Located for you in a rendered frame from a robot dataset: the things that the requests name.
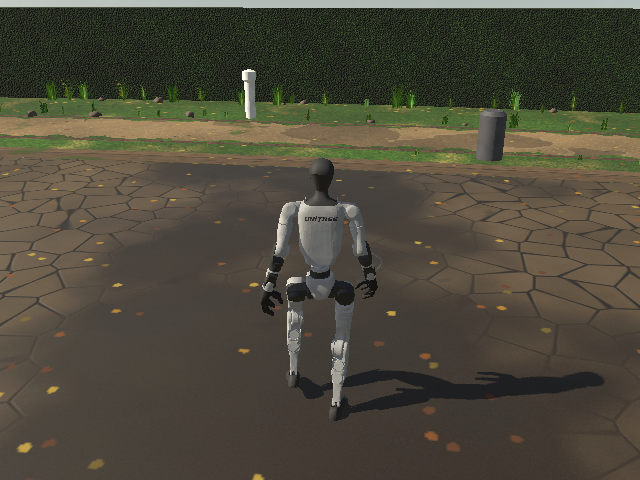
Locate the robot right foot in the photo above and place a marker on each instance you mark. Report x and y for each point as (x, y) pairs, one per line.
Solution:
(335, 412)

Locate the robot left upper arm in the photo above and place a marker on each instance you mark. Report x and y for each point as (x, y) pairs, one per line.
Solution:
(289, 211)

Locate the left robot thigh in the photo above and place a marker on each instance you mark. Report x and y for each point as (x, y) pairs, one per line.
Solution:
(296, 290)

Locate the robot right upper arm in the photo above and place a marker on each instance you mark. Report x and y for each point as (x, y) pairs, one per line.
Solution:
(352, 212)

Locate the left robot hand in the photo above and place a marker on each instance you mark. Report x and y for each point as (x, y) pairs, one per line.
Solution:
(265, 301)

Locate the robot left forearm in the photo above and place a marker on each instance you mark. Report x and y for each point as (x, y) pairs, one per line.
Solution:
(273, 271)

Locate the right robot hand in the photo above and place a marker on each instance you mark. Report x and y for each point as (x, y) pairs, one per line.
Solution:
(372, 284)

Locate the robot right forearm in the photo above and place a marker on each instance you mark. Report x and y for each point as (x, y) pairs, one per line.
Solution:
(367, 264)

